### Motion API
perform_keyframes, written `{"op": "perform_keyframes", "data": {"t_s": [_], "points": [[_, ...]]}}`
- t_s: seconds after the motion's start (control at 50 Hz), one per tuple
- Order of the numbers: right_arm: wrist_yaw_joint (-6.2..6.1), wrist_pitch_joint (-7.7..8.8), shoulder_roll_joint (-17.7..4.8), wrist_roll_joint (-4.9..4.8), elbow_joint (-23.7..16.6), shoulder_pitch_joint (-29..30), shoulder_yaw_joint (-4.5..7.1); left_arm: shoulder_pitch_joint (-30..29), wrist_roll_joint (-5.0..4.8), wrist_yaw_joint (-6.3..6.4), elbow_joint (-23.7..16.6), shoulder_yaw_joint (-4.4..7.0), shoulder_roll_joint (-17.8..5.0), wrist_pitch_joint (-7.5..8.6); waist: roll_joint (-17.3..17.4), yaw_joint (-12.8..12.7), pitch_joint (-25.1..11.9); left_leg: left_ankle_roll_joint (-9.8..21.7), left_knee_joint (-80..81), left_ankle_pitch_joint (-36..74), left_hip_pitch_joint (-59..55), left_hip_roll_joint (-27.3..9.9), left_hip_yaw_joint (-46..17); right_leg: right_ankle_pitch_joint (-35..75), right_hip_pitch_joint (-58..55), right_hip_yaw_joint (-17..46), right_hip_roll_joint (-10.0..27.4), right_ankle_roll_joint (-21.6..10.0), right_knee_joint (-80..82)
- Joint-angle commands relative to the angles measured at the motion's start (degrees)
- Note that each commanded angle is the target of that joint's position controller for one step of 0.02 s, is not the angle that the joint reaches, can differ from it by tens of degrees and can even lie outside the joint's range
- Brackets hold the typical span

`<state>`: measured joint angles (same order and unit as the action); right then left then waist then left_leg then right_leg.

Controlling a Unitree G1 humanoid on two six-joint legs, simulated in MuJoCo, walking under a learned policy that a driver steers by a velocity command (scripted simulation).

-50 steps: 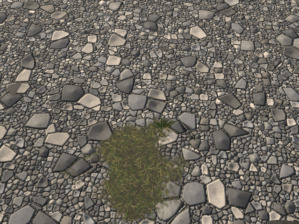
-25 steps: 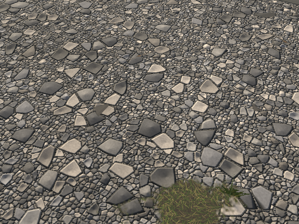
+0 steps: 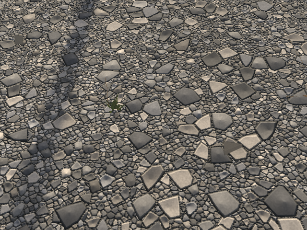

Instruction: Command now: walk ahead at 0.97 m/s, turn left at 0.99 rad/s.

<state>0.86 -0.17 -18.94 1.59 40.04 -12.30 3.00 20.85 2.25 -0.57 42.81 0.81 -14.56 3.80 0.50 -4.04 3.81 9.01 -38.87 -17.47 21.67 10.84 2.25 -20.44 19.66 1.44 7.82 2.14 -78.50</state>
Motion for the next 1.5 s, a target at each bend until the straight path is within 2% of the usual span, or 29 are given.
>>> {"op": "perform_keyframes", "data": {"t_s": [0.02,0.1,0.2,0.24,0.26,0.28,0.3,0.32,0.38,0.48,0.6,0.68,0.7,0.72,0.74,0.76,0.78,0.82,0.86,0.94,1.06,1.12,1.14,1.16,1.22,1.32,1.46,1.48,1.5], "points": [[-1.58,2.27,-8.8,-0.57,-2.1,-4.6,2.68,-1.2,1.81,0.14,-7.3,1.98,-9.9,-0.24,-1.2,1.7,-2.8,12.5,23.2,6.6,-14.8,-16.4,-29.9,-5.8,20.4,2.1,1.4,1.1,4.2],[-0.75,4.52,-8.2,-0.59,-1.2,-3.3,2.33,-14.5,0.95,-0.57,-12.7,0.87,-7.4,-1.64,1.0,2.0,5.0,10.3,30.3,5.3,2.8,-10.9,-25.3,5.1,13.7,-1.2,0.6,2.8,24.8],[-0.13,5.04,-10.8,-1.85,1.1,-7.0,3.61,-17.8,-0.75,-0.97,-12.5,0.86,-7.9,-0.99,1.5,4.9,-0.1,4.9,26.3,30.1,-4.7,-11.5,-25.1,23.2,-2.6,-1.9,-5.2,-0.2,42.7],[-0.45,4.74,-13.5,-1.54,1.8,-7.2,4.17,-8.3,-0.77,0.23,-9.9,2.63,-12.0,-0.80,0.4,0.1,-7.6,1.9,11.0,47.1,-11.2,-11.0,-24.7,13.9,-13.7,-1.8,-8.6,-1.4,44.0],[-0.16,4.80,-15.0,-1.05,1.6,-4.3,4.39,3.1,-0.98,1.33,-7.5,3.83,-13.9,-0.76,-0.2,-7.3,-12.8,0.3,-3.6,48.1,-6.9,-9.6,-23.1,10.7,-26.4,-2.7,-7.9,-1.8,44.4],[-0.03,5.57,-9.4,-0.60,0.5,-2.3,2.89,14.9,0.13,2.83,-5.4,5.38,-17.9,-0.60,-4.5,-12.1,-19.0,-1.0,-23.4,33.6,1.7,-5.7,-19.4,-4.5,-39.4,5.7,0.9,-3.1,45.1],[-0.29,5.53,-0.1,-2.15,-2.6,-5.3,0.43,14.1,2.37,2.86,-5.3,5.74,-21.3,-0.28,-21.2,-6.5,-22.4,-1.6,-40.2,-12.5,16.5,-0.3,-14.3,-24.8,-45.1,33.1,17.2,-5.2,57.2],[-0.74,5.13,-3.8,-1.79,-3.2,-6.4,0.15,5.0,1.69,2.13,-6.7,5.85,-18.9,-0.42,-22.7,-1.9,-20.3,-0.9,-44.5,-6.2,21.9,-4.3,-11.6,-30.3,-38.9,47.5,18.8,-7.2,64.6],[1.25,2.64,-5.6,0.71,-1.5,1.1,0.61,-1.9,0.85,1.47,-5.6,3.67,-9.2,-0.72,-3.5,0.0,-5.3,-2.0,-40.2,1.9,20.6,-12.6,-7.8,-12.5,-20.4,21.1,11.8,-6.8,63.8],[3.61,-0.04,-0.1,0.55,-6.7,8.4,-1.39,1.0,-1.00,-0.18,0.9,2.58,-5.7,2.17,-4.6,3.6,1.3,-2.8,-35.2,7.8,23.7,-15.9,-5.6,13.4,-13.4,-1.7,9.3,-4.3,68.2],[5.24,0.31,0.2,0.38,-9.9,18.5,-2.55,2.9,-0.68,0.73,4.1,3.06,-9.0,2.91,-1.7,4.6,6.6,0.7,-9.2,17.0,15.9,-12.3,6.8,43.8,-15.7,-19.1,4.6,-2.9,71.6],[3.29,0.99,-5.4,-0.45,-3.5,-0.7,0.11,1.4,-0.71,2.06,2.7,4.83,-16.4,-0.13,-7.0,15.7,-7.1,4.1,-6.3,9.5,-8.1,-3.9,8.9,84.8,-22.2,-18.7,7.8,-3.3,44.3],[2.18,1.12,-7.8,-0.61,0.7,-13.7,1.75,-1.8,-0.53,2.00,1.2,5.03,-16.7,-1.06,-6.7,20.8,-12.4,5.9,-3.4,6.8,-22.3,-3.3,5.4,80.9,-16.0,-16.8,8.2,-4.2,27.8],[0.68,0.49,-10.1,-2.24,2.7,-17.2,3.99,-3.9,-0.72,1.47,0.1,5.21,-15.5,-1.42,0.8,21.2,-14.0,7.5,2.9,4.4,-34.9,-4.5,-1.3,44.4,-3.4,-16.5,0.9,-2.8,6.1],[-0.16,0.14,-13.9,-1.90,1.0,-9.2,4.26,-0.3,1.09,0.33,-1.8,2.45,-5.0,-1.13,11.3,10.3,-8.1,9.3,1.0,10.4,-35.0,-14.7,-19.3,-9.1,15.3,-13.8,-6.0,-1.5,-13.5],[-0.20,-0.72,-17.5,0.09,-1.9,-9.8,5.05,-0.7,-0.67,0.31,-9.1,2.72,-8.6,0.17,11.0,9.9,-21.5,20.8,15.1,-2.7,-48.3,-23.2,-46.9,-9.3,28.0,-1.0,-9.5,-0.3,-19.7],[-0.81,-0.56,-14.8,0.28,-0.9,-11.0,5.09,-5.5,-0.40,0.34,-9.3,2.48,-10.4,1.68,1.2,10.4,-15.2,17.9,24.3,-9.6,-42.1,-24.6,-51.1,-4.7,31.8,2.7,-5.6,-0.5,-13.6],[-1.61,1.36,-11.2,-0.21,1.3,-8.0,4.21,-8.8,0.52,0.83,-8.6,1.78,-9.4,1.76,-6.1,5.3,-2.7,14.3,25.4,0.7,-24.5,-19.8,-41.5,-2.1,26.4,2.6,-2.1,0.0,-2.6],[-1.92,3.32,-8.6,-0.84,1.1,-5.7,2.85,-6.0,2.10,0.79,-7.5,1.44,-8.9,-0.43,-6.6,1.5,-1.1,13.8,24.8,11.0,-12.4,-15.8,-33.7,-4.1,18.8,2.6,0.0,1.9,4.4],[-0.98,5.21,-7.3,-0.88,2.2,-7.0,2.49,-18.9,0.86,-0.33,-13.0,-0.12,-5.1,-1.58,-2.9,3.8,3.3,10.9,28.6,15.4,0.3,-9.9,-26.9,8.2,12.8,-0.6,0.5,3.3,24.9],[-0.54,4.96,-9.9,-1.82,4.2,-10.3,3.81,-21.8,-0.82,-0.18,-14.1,0.33,-7.0,-0.88,0.8,6.8,-2.2,4.2,21.6,36.5,-10.0,-10.2,-27.2,22.9,-2.4,-0.8,-6.5,-0.2,46.0],[-0.09,5.31,-12.9,-0.82,3.5,-5.3,4.35,3.6,-0.97,2.29,-8.0,3.98,-14.6,-0.32,0.3,-7.6,-15.7,-0.3,-10.9,45.0,-5.3,-7.2,-24.3,9.2,-31.3,0.4,-6.1,-2.1,45.4],[-0.32,6.03,-3.5,-0.41,1.5,-3.8,1.97,14.8,0.80,3.41,-5.6,5.21,-18.1,-0.02,-10.1,-9.7,-22.0,-0.5,-32.3,6.0,5.4,-3.1,-19.4,-9.6,-43.6,14.3,7.9,-3.5,46.7],[-0.61,5.69,-0.2,-3.41,-1.9,-11.5,0.26,7.2,2.07,2.67,-6.7,5.81,-21.4,0.01,-27.7,-0.7,-27.7,-2.0,-43.5,-11.7,19.1,-0.5,-12.9,-22.3,-47.0,48.5,21.6,-8.6,61.7],[0.41,3.18,-5.8,0.37,0.3,-1.2,0.94,-4.3,1.24,1.68,-7.0,3.68,-8.1,-0.74,-2.9,0.3,-7.3,-2.2,-40.8,1.9,21.7,-11.4,-8.2,-13.8,-23.9,26.7,13.2,-8.6,63.2],[3.38,0.35,0.3,0.84,-5.9,8.4,-1.06,1.5,-1.06,0.03,1.1,2.48,-4.2,1.74,-3.4,2.8,0.7,-2.6,-36.3,5.0,24.5,-16.2,-6.9,11.6,-14.2,2.6,9.2,-5.0,67.6],[4.85,1.05,0.4,0.93,-7.8,11.7,-1.85,-1.0,-2.01,0.95,2.1,3.66,-11.3,2.80,-3.6,6.9,2.2,-2.0,-2.6,18.4,4.7,-7.4,8.6,62.1,-12.4,-17.5,3.5,-2.8,60.7],[3.80,2.49,-4.5,-5.51,-7.1,5.5,1.20,-5.4,-4.49,2.95,-2.2,6.63,-20.7,2.17,-11.1,9.8,-2.8,-3.1,-1.9,17.9,-1.7,-6.9,5.3,70.8,-15.5,-15.0,2.7,-2.1,55.8],[3.31,2.72,-8.3,-5.93,-5.4,-0.7,2.79,-8.0,-4.99,3.96,-3.2,7.24,-21.2,1.36,-10.9,13.7,-7.6,-1.7,0.4,17.8,-9.4,-6.0,3.8,74.6,-15.9,-14.0,3.9,-1.8,47.5]]}}
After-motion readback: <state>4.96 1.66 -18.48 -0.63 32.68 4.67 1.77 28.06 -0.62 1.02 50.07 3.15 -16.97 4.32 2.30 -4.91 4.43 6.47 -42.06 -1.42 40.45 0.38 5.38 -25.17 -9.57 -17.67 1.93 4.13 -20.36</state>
